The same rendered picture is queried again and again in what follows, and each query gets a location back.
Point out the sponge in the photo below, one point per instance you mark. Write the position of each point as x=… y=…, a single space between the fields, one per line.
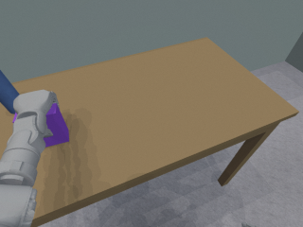
x=57 y=126

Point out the left robot hand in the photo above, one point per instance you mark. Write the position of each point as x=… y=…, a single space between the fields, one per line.
x=40 y=100

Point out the robot left forearm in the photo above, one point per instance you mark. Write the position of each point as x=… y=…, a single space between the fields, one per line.
x=18 y=165

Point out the left robot upper arm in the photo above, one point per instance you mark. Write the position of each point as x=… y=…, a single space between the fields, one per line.
x=17 y=205

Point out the table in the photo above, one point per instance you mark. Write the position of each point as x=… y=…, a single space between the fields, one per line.
x=137 y=117

